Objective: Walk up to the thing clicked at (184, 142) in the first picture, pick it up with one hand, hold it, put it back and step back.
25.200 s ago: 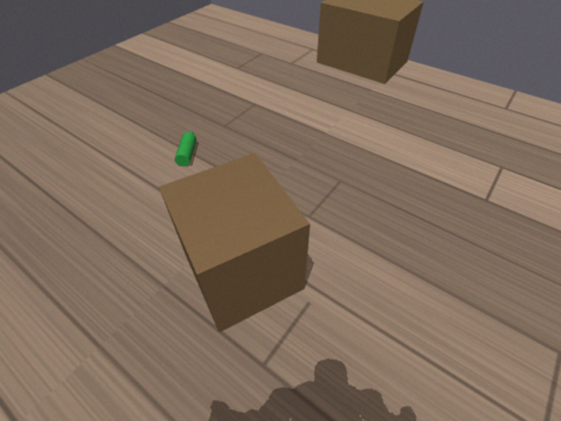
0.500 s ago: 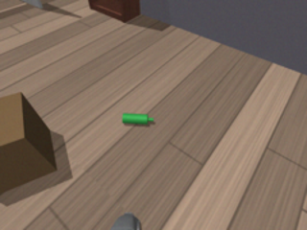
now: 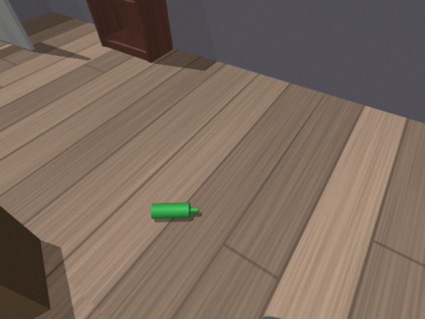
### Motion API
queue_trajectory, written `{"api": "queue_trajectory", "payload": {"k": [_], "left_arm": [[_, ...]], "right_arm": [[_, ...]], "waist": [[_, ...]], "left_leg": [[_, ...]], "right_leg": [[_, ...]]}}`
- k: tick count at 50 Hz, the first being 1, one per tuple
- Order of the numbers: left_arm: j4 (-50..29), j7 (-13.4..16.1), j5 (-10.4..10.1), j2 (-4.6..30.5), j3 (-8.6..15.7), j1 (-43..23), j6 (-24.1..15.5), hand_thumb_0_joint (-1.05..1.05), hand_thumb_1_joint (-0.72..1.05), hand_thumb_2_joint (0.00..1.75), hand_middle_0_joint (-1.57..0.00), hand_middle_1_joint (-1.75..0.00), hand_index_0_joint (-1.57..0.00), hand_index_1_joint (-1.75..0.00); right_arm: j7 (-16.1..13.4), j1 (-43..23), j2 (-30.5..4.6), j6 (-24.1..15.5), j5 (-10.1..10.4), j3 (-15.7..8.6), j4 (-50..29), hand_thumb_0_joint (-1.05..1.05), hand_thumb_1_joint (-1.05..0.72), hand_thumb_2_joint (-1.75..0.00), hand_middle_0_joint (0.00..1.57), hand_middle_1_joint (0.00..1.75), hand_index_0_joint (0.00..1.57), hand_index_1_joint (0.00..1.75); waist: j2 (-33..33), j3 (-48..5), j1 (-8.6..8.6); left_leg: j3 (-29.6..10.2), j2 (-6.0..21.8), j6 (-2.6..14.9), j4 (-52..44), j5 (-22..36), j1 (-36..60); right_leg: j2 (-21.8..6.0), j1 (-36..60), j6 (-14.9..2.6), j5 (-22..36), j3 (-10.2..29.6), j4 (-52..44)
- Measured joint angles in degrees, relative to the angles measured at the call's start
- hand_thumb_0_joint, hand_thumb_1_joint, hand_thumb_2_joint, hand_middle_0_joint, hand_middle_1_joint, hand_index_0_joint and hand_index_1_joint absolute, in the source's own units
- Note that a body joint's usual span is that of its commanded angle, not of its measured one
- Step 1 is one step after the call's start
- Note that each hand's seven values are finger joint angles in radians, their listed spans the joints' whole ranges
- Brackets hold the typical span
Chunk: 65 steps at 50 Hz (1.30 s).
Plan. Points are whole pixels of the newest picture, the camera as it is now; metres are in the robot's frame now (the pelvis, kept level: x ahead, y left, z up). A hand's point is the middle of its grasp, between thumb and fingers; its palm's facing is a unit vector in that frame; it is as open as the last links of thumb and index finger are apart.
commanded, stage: walk up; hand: left
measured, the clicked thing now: (175, 210) +0.77 +0.24 -0.72
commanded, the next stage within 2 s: none
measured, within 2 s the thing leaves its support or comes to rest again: neither
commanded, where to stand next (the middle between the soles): +0.40 +0.01 m, yaw +3 degrees
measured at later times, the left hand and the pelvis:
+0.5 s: hand out of the picture +0.16 +0.24 -0.13, palm faces +0.08 -0.93 -0.37, open 7.4 cm; pelvis +0.16 -0.03 +0.00, yaw +5 degrees
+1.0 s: hand (111, 251) +0.31 +0.27 -0.13, palm faces +0.01 -0.90 -0.44, open 7.4 cm; pelvis +0.29 -0.02 -0.01, yaw +4 degrees
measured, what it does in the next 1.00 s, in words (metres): walks ahead: right foot, then left foot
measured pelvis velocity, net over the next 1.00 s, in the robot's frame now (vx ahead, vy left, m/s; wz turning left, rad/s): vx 0.29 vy -0.02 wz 0.06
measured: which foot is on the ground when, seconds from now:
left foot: down 0.00-0.04, up 0.06-0.52, down 0.54-1.00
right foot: up 0.00-0.00, down 0.02-0.60, up 0.62-0.98, down 1.00-1.00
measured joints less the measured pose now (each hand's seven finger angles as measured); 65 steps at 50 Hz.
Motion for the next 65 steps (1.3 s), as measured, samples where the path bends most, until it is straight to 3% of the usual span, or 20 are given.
{"api": "queue_trajectory", "payload": {"k": [1, 3, 6, 8, 17, 21, 26, 28, 30, 33, 35, 39, 43, 47, 49, 51, 54, 57, 61, 65], "left_arm": [[0.0, 0.1, 0.1, 0.1, 0.2, 0.0, -0.5, 0.01, 0.91, 0.90, -0.20, -0.30, -0.20, -0.30], [-0.1, 0.8, 0.4, -0.8, 0.4, -0.7, -1.6, 0.01, 0.91, 0.90, -0.20, -0.30, -0.20, -0.30], [-1.5, 1.6, -0.2, -1.8, -0.2, -1.2, -2.7, 0.01, 0.91, 0.90, -0.20, -0.30, -0.20, -0.30], [-2.1, 2.2, -0.8, -2.8, -0.8, -0.6, -3.0, 0.01, 0.91, 0.90, -0.20, -0.30, -0.20, -0.30], [-2.7, 3.2, -0.8, -3.2, -1.6, 2.1, -2.9, 0.01, 0.90, 0.90, -0.20, -0.30, -0.20, -0.30], [-3.4, 3.2, -0.4, -2.8, -1.2, 2.8, -2.8, 0.01, 0.90, 0.90, -0.20, -0.30, -0.20, -0.30], [-3.4, 3.2, -0.3, -1.5, -1.1, 3.7, -2.3, 0.01, 0.90, 0.90, -0.20, -0.30, -0.20, -0.30], [-3.3, 3.3, -0.3, -0.8, -1.2, 4.1, -1.9, 0.01, 0.90, 0.90, -0.20, -0.30, -0.20, -0.30], [-2.7, 3.6, -0.7, -0.6, -1.3, 3.8, -1.2, 0.01, 0.91, 0.90, -0.20, -0.30, -0.20, -0.30], [-1.7, 3.9, -0.8, -1.6, -2.2, 3.0, 0.1, 0.01, 0.91, 0.90, -0.20, -0.30, -0.20, -0.30], [-1.7, 3.6, -1.0, -1.2, -2.4, 2.4, 0.3, 0.01, 0.91, 0.90, -0.20, -0.30, -0.20, -0.30], [-2.2, 3.0, -1.3, -0.1, -1.8, 2.0, -0.2, 0.01, 0.91, 0.90, -0.20, -0.30, -0.20, -0.30], [-1.4, 2.6, -1.1, 0.1, -1.4, 2.1, -0.3, 0.01, 0.91, 0.90, -0.20, -0.30, -0.20, -0.30], [-0.1, 3.4, -0.8, -0.4, -1.4, 2.1, -0.8, 0.01, 0.91, 0.90, -0.20, -0.30, -0.20, -0.30], [0.1, 4.1, -0.6, -0.3, -1.3, 2.0, -1.6, 0.01, 0.91, 0.90, -0.20, -0.30, -0.20, -0.30], [0.5, 4.9, -0.3, -0.9, -1.0, 1.5, -2.3, 0.01, 0.91, 0.90, -0.20, -0.30, -0.20, -0.30], [-0.2, 4.9, -0.3, -2.4, -2.0, 0.1, -2.1, 0.01, 0.91, 0.90, -0.20, -0.30, -0.20, -0.30], [-1.2, 4.9, -0.4, -3.7, -2.9, -0.7, -2.0, 0.01, 0.91, 0.90, -0.20, -0.30, -0.20, -0.30], [-1.9, 5.0, -0.1, -3.8, -3.3, -1.0, -1.8, 0.01, 0.90, 0.90, -0.20, -0.30, -0.20, -0.30], [-1.5, 4.9, 0.2, -2.8, -3.1, -1.7, -0.8, 0.01, 0.90, 0.90, -0.20, -0.30, -0.21, -0.30]], "right_arm": [[-0.1, 0.4, -0.3, 0.3, 0.0, -0.1, 0.2, 0.00, -0.90, -0.89, 0.21, 0.30, 0.21, 0.30], [-0.6, 0.2, -1.1, 1.0, -0.1, -0.5, 1.1, 0.00, -0.90, -0.89, 0.21, 0.30, 0.21, 0.30], [-1.1, -0.5, -0.6, 2.1, 0.0, 0.1, 2.6, 0.01, -0.90, -0.89, 0.21, 0.30, 0.21, 0.30], [-1.0, -1.7, -0.6, 2.2, 0.6, 0.6, 3.1, 0.01, -0.90, -0.89, 0.20, 0.30, 0.21, 0.30], [0.3, -3.8, 0.6, 2.7, 0.2, 0.2, 2.1, 0.00, -0.90, -0.89, 0.21, 0.30, 0.21, 0.30], [0.8, -4.1, 0.9, 3.2, -0.4, 0.1, 2.5, 0.00, -0.90, -0.89, 0.21, 0.30, 0.21, 0.30], [1.2, -5.2, 1.5, 2.9, -0.7, 0.0, 2.3, 0.01, -0.90, -0.89, 0.20, 0.30, 0.21, 0.30], [1.1, -5.9, 1.9, 2.3, -0.9, 0.0, 1.9, 0.01, -0.90, -0.89, 0.20, 0.30, 0.21, 0.30], [0.8, -7.0, 2.4, 1.1, -1.3, 0.1, 0.8, 0.01, -0.90, -0.89, 0.20, 0.30, 0.21, 0.30], [0.1, -7.3, 2.2, 0.0, -0.3, 0.1, -1.4, 0.00, -0.90, -0.89, 0.21, 0.30, 0.21, 0.30], [-0.4, -6.8, 2.8, 0.1, 0.2, 0.5, -1.8, 0.00, -0.90, -0.89, 0.21, 0.30, 0.21, 0.30], [-0.6, -4.9, 3.3, 0.0, 0.4, 1.3, -1.5, 0.00, -0.90, -0.89, 0.21, 0.30, 0.21, 0.30], [-0.3, -3.5, 2.6, 0.7, -0.2, 1.2, -1.2, 0.00, -0.90, -0.89, 0.21, 0.30, 0.21, 0.30], [-0.3, -2.9, 1.2, 1.8, -0.6, 0.7, -1.2, 0.00, -0.90, -0.89, 0.21, 0.30, 0.21, 0.30], [-0.5, -2.8, 0.9, 2.6, -0.2, 0.7, -0.9, 0.00, -0.90, -0.89, 0.21, 0.30, 0.21, 0.30], [-1.0, -3.5, 0.6, 3.4, 0.4, 0.7, -0.1, 0.00, -0.90, -0.89, 0.21, 0.30, 0.21, 0.30], [-1.5, -4.6, 0.7, 4.8, 0.3, 0.8, 0.8, 0.00, -0.90, -0.89, 0.20, 0.30, 0.21, 0.30], [-1.4, -4.9, 0.7, 5.2, 0.4, 1.2, 2.1, 0.00, -0.90, -0.89, 0.20, 0.30, 0.21, 0.30], [-1.0, -4.7, 0.8, 5.4, 0.0, 1.2, 3.4, 0.00, -0.90, -0.89, 0.21, 0.30, 0.21, 0.30], [-0.8, -4.7, 1.1, 5.2, -0.4, 1.0, 5.4, 0.00, -0.90, -0.89, 0.21, 0.30, 0.21, 0.30]], "waist": [[0.5, -0.4, 0.11], [3.8, 0.0, 0.30], [4.1, 0.4, 1.84], [4.7, 0.7, 2.68], [5.1, 2.1, 2.77], [4.1, 2.6, 3.29], [2.2, 2.4, 3.49], [0.5, 2.3, 3.42], [-1.9, 3.4, 3.56], [-0.5, 3.7, 1.98], [-0.8, 3.6, 1.46], [-1.9, 3.0, 1.17], [-1.4, 2.4, 0.88], [0.7, 2.4, 0.10], [1.6, 2.6, 0.12], [3.5, 3.0, 0.83], [5.3, 3.9, 1.38], [6.0, 3.7, 2.04], [5.9, 2.9, 2.45], [4.6, 1.9, 2.34]], "left_leg": [[-0.2, 0.5, -0.26, 2.1, -2.0, -0.2], [-2.8, 2.7, 1.67, 10.9, -5.5, -2.7], [-5.8, -1.0, 2.45, 27.3, -6.4, -9.8], [-6.7, -2.4, 2.69, 31.6, -4.0, -14.0], [-10.0, -1.7, 1.28, 20.7, 7.2, -23.0], [-8.6, -0.7, 1.19, 12.5, 9.6, -22.2], [-5.0, 0.5, 2.29, 5.4, 9.9, -18.4], [-3.8, -0.4, 2.75, 3.2, 11.9, -16.2], [-2.0, -2.0, 2.82, 5.3, 10.6, -15.6], [-2.6, -1.3, 3.56, 6.6, 7.9, -14.3], [-2.6, -1.3, 3.55, 4.0, 8.2, -11.8], [-2.1, -1.9, 3.20, -0.8, 8.9, -7.5], [-1.2, -2.2, 3.45, -2.4, 7.7, -4.9], [-0.9, -1.8, 2.55, 0.2, 4.8, -4.8], [-0.9, -1.4, 1.65, 4.1, 2.0, -5.8], [-1.8, -0.1, 1.98, 10.5, -1.7, -7.9], [-5.0, -2.2, 2.94, 21.5, -8.6, -12.3], [-5.5, -3.0, 2.73, 26.4, -8.6, -16.0], [-6.5, -1.6, 1.81, 23.9, -4.5, -17.9], [-6.4, -0.2, 1.14, 14.6, -2.4, -15.7]], "right_leg": [[0.7, 1.4, -0.07, 0.4, -0.4, -0.9], [2.7, 1.9, -0.35, -2.1, -2.5, 2.1], [2.5, 3.9, -1.19, -4.7, -3.1, 2.7], [2.8, 6.5, -1.39, -4.1, -3.2, -0.5], [5.6, 15.9, -2.47, -3.5, -6.0, -10.9], [6.0, 18.3, -2.23, -6.0, -7.2, -10.6], [5.7, 19.9, -1.14, -11.4, -8.7, -6.9], [4.4, 19.6, -0.41, -14.7, -8.8, -3.3], [1.9, 16.4, -1.38, -16.0, -6.7, 6.3], [4.3, 8.0, -2.09, -18.5, -2.0, 23.8], [4.6, 3.4, -2.17, -16.4, 0.2, 28.3], [2.2, -2.5, -1.08, -9.8, 2.6, 24.7], [0.2, -3.9, 0.67, -6.4, 2.1, 15.3], [0.7, -1.5, 1.20, -2.9, 0.4, 4.9], [1.9, 1.6, 0.95, 1.7, -0.3, -0.8], [3.7, 2.8, 0.59, 0.5, -0.7, -1.3], [4.0, 2.6, -0.21, -1.3, -1.1, 0.8], [3.5, 3.9, -0.56, -0.9, -1.2, -1.1], [3.3, 5.3, -0.28, -0.5, -1.5, -3.1], [3.2, 5.3, 0.19, -1.6, -1.9, -2.2]]}}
